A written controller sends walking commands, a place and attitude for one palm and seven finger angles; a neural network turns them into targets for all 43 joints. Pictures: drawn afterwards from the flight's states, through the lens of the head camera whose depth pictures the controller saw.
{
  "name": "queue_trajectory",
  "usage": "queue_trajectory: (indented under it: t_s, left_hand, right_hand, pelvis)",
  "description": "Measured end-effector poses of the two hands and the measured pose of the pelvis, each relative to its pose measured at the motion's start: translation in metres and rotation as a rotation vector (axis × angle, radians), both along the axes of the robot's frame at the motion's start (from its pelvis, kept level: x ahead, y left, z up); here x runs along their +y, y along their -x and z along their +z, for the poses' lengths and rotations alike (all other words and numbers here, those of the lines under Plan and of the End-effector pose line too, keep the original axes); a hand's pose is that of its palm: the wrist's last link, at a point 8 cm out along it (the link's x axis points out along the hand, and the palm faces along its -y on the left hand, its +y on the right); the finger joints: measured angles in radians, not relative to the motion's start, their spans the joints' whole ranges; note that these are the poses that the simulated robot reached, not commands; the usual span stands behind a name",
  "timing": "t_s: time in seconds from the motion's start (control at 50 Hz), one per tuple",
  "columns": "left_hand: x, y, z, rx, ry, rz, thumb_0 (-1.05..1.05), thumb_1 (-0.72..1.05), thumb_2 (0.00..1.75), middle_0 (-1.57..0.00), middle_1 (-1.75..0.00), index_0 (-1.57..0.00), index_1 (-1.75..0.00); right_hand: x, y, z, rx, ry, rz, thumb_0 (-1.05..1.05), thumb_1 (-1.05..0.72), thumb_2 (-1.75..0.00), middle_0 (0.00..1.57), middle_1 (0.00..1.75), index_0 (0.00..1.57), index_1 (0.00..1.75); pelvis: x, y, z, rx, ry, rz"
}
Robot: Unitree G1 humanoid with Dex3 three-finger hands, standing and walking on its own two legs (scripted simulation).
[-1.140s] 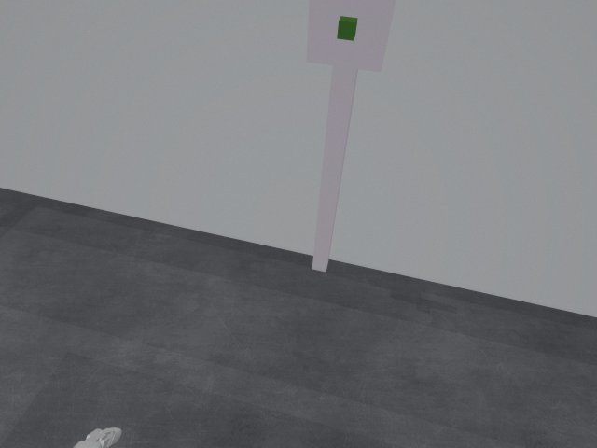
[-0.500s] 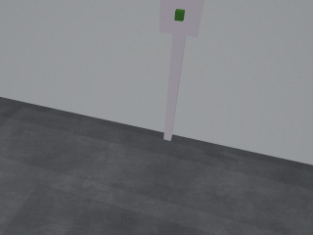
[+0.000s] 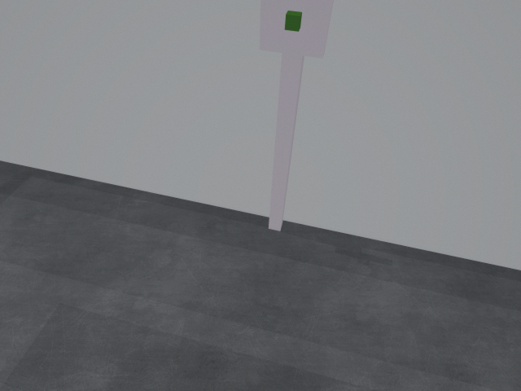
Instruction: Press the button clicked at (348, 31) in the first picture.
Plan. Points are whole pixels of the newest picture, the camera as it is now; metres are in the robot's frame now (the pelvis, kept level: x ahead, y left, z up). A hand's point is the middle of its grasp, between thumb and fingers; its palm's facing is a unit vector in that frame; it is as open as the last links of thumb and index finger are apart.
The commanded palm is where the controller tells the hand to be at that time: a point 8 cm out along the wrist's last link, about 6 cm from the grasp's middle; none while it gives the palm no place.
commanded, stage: look at it before walking up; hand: left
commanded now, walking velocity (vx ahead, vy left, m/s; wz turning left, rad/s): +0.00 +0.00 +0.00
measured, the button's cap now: (293, 20) +0.92 -0.03 +0.18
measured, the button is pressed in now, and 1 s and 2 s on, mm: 0 0 0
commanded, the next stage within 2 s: turn to face it in 0.50 s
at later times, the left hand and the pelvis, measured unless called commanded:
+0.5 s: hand out of the picture +0.08 +0.25 -0.16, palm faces -0.03 -0.94 -0.33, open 7.4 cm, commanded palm none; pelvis +0.01 +0.00 +0.00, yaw +0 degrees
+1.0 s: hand out of the picture +0.07 +0.21 -0.17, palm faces -0.09 -0.96 -0.26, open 7.4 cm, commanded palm none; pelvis +0.00 +0.00 -0.01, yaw -5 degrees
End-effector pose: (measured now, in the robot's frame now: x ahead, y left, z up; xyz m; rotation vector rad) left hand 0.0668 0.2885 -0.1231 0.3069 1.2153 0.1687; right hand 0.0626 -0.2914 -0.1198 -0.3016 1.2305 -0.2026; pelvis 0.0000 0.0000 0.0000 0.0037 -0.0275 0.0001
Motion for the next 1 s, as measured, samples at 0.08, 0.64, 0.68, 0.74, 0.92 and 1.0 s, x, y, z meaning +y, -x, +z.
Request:
queue_trajectory:
  t_s: [0.08, 0.64, 0.68, 0.74, 0.92, 1.0]
  left_hand:
    - [0.001, -0.002, 0.000, -0.001, -0.001, 0.002, 0.01, 0.90, 0.90, -0.20, -0.30, -0.20, -0.30]
    - [0.004, -0.012, 0.003, -0.003, -0.011, 0.008, 0.01, 0.90, 0.90, -0.20, -0.30, -0.20, -0.30]
    - [0.004, -0.012, 0.003, -0.002, -0.011, 0.007, 0.01, 0.90, 0.90, -0.20, -0.30, -0.20, -0.30]
    - [0.003, -0.012, 0.002, 0.004, -0.011, 0.004, 0.01, 0.90, 0.90, -0.20, -0.30, -0.20, -0.30]
    - [-0.019, -0.007, -0.009, 0.049, 0.024, -0.022, 0.01, 0.90, 0.90, -0.20, -0.30, -0.20, -0.30]
    - [-0.035, -0.003, -0.017, 0.065, 0.058, -0.042, 0.01, 0.90, 0.90, -0.20, -0.30, -0.20, -0.30]
  right_hand:
    - [0.000, -0.004, 0.001, -0.005, 0.002, 0.001, 0.01, -0.90, -0.90, 0.21, 0.30, 0.21, 0.30]
    - [0.001, -0.030, 0.004, -0.035, 0.003, 0.018, 0.01, -0.90, -0.90, 0.21, 0.30, 0.21, 0.30]
    - [0.000, -0.029, 0.004, -0.034, 0.005, 0.016, 0.01, -0.90, -0.90, 0.21, 0.30, 0.21, 0.30]
    - [-0.001, -0.028, 0.004, -0.038, 0.007, 0.007, 0.01, -0.90, -0.90, 0.21, 0.30, 0.21, 0.30]
    - [0.016, -0.003, -0.010, -0.023, -0.037, -0.058, 0.00, -0.90, -0.90, 0.20, 0.30, 0.21, 0.30]
    - [0.030, 0.019, -0.020, 0.007, -0.076, -0.100, 0.00, -0.90, -0.90, 0.20, 0.30, 0.21, 0.30]
  pelvis:
    - [0.000, -0.002, 0.000, -0.001, 0.000, 0.000]
    - [0.000, -0.013, 0.002, -0.001, 0.000, 0.000]
    - [0.000, -0.013, 0.002, -0.002, 0.000, -0.004]
    - [0.000, -0.012, 0.001, -0.001, 0.000, -0.015]
    - [-0.001, -0.008, -0.004, 0.004, -0.004, -0.061]
    - [-0.002, -0.004, -0.007, 0.005, -0.006, -0.082]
